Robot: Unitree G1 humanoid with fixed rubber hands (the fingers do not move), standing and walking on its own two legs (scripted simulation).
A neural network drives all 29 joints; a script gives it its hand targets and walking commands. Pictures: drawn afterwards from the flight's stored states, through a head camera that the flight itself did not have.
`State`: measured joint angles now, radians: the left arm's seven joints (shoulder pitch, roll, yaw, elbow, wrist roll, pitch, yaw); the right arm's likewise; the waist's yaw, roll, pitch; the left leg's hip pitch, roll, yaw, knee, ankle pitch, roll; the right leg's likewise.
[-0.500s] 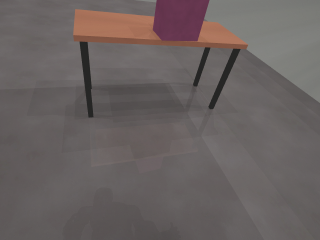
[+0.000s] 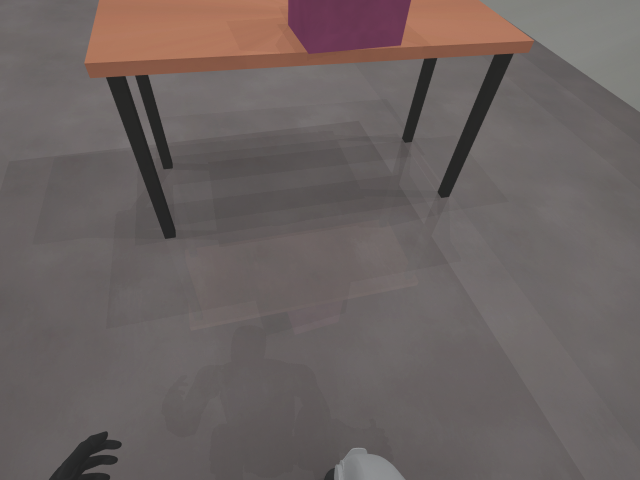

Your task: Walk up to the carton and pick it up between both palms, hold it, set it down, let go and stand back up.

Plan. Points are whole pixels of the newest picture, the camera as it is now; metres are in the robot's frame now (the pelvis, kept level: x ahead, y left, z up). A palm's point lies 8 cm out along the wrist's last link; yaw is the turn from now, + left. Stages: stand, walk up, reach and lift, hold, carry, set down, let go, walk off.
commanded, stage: walk up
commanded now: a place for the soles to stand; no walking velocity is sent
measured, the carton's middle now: out of the picture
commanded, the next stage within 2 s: none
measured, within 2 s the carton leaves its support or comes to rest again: neither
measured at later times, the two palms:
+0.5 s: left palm (56, 419) +0.23 +0.33 -0.09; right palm (491, 337) +0.33 -0.27 -0.06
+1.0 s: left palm (140, 242) +0.52 +0.30 -0.08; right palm (488, 251) +0.49 -0.32 -0.06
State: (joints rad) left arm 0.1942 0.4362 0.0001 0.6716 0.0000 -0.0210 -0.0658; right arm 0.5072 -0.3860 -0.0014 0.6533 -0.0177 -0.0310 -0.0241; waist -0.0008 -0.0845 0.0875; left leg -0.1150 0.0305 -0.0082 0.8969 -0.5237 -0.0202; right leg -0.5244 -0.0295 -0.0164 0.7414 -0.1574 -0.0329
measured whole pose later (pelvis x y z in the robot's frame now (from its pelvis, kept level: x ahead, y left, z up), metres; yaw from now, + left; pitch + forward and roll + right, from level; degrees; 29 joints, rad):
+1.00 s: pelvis +0.43 -0.01 +0.01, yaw +6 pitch -5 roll +2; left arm 0.20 0.44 0.00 0.66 0.00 0.07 -0.06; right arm 0.46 -0.42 0.00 0.65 -0.02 -0.06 -0.07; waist 0.00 -0.11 0.13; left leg -0.08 0.01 -0.03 0.65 -0.48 -0.02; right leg -0.55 -0.07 0.01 0.93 -0.31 -0.01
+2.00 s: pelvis +0.68 -0.09 +0.01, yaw +11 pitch -6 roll -1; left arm 0.27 0.45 0.02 0.57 0.00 0.12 -0.04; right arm 0.41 -0.41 0.00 0.65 -0.04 -0.03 -0.10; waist 0.00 -0.12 0.11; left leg -0.28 0.06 -0.04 0.70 -0.34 0.02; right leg -0.52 -0.05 0.06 1.22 -0.47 -0.02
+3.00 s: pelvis +0.74 -0.22 +0.02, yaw +16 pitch -2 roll +0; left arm 0.23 0.41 0.02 0.60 0.00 0.04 -0.03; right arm 0.34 -0.42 0.00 0.66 -0.01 -0.01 -0.04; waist 0.00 -0.05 0.11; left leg -0.32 0.01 -0.07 0.71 -0.34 -0.01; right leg -0.32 -0.03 0.00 0.67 -0.29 0.00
